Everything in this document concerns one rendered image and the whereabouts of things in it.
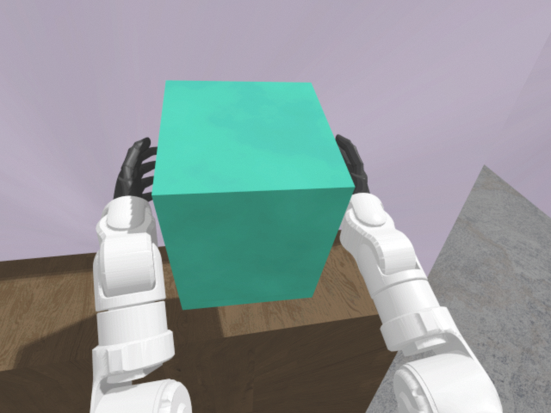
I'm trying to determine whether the robot right forearm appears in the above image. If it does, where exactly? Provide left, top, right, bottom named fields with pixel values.
left=340, top=193, right=503, bottom=413

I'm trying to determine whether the carton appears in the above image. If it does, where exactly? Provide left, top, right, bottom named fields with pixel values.
left=152, top=80, right=355, bottom=310

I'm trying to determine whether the robot right hand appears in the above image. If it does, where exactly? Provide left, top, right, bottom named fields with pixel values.
left=336, top=134, right=370, bottom=194

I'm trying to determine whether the robot left hand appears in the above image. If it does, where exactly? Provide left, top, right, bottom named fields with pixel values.
left=114, top=138, right=158, bottom=202

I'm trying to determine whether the robot left upper arm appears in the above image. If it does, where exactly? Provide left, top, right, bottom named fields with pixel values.
left=95, top=379, right=192, bottom=413

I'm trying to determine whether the robot left forearm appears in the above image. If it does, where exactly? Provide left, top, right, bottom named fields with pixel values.
left=90, top=196, right=175, bottom=413

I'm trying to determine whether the robot right upper arm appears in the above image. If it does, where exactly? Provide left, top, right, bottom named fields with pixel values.
left=393, top=350, right=502, bottom=413

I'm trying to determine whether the pedestal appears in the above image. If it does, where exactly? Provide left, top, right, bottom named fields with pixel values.
left=0, top=230, right=398, bottom=413

